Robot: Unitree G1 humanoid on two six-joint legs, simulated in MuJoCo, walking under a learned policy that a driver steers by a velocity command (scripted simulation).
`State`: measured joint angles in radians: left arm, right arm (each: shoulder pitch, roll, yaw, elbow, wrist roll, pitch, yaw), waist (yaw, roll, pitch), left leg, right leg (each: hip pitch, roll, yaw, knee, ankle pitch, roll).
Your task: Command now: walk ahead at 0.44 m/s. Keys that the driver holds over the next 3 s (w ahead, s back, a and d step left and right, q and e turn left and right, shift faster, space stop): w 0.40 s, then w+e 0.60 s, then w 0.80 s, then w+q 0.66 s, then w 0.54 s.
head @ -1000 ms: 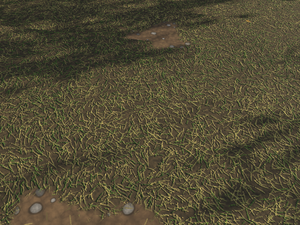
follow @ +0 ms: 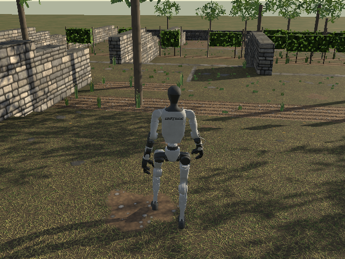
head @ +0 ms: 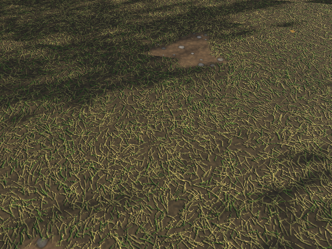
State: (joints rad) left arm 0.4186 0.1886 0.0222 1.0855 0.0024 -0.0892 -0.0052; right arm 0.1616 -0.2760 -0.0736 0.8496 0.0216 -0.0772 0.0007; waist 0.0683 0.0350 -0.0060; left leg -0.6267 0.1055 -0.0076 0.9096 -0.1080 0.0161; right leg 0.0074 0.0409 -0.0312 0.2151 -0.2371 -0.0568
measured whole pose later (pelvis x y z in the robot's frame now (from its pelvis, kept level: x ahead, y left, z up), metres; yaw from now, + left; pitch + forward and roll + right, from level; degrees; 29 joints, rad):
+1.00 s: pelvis +0.58 -0.02 -0.01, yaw -17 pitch +2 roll +0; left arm 0.28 0.26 0.07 0.80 -0.01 -0.06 -0.02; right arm 0.15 -0.29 -0.05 0.83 0.00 -0.12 0.00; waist 0.02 0.02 0.04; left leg -0.57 0.10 -0.06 1.09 -0.30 -0.01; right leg -0.26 0.11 0.03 0.38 -0.15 -0.11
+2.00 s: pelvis +1.12 -0.20 -0.01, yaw -19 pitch +1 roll -1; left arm 0.22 0.24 0.05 0.76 0.01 -0.09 -0.02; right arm 0.29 -0.30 -0.06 0.88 0.03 -0.05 0.00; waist 0.00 0.04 0.02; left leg -0.49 0.06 -0.06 1.15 -0.33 0.02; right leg -0.27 0.02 -0.10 0.41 -0.17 -0.06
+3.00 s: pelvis +1.69 -0.28 -0.07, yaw +3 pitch +3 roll +2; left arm 0.07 0.31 0.07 0.72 0.00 -0.11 -0.09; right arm 0.49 -0.27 -0.07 0.80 0.02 -0.05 -0.05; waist -0.10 -0.04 -0.03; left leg -0.01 -0.05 -0.10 0.68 -0.72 0.01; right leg -0.62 -0.08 0.08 0.50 0.40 -0.03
